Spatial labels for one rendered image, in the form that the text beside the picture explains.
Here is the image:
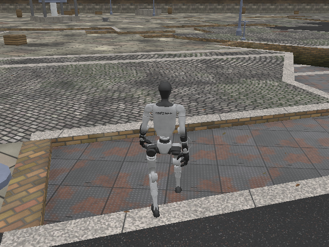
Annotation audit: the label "robot right upper arm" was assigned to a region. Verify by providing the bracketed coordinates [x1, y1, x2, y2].
[175, 104, 186, 134]

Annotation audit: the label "right robot foot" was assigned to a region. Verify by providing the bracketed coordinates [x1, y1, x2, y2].
[175, 186, 182, 193]

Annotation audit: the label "robot torso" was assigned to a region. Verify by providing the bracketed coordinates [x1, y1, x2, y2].
[153, 102, 176, 154]

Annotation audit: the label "robot right hand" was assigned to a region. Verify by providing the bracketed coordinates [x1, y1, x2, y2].
[177, 152, 189, 167]

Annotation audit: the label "right robot forearm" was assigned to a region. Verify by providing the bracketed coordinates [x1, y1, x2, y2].
[180, 127, 189, 153]

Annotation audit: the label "robot left hand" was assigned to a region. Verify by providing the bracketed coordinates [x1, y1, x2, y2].
[140, 138, 152, 148]

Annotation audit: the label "left robot forearm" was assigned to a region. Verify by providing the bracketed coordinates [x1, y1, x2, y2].
[139, 124, 147, 141]

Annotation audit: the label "robot left upper arm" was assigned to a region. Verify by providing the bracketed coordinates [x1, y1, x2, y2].
[141, 103, 154, 131]

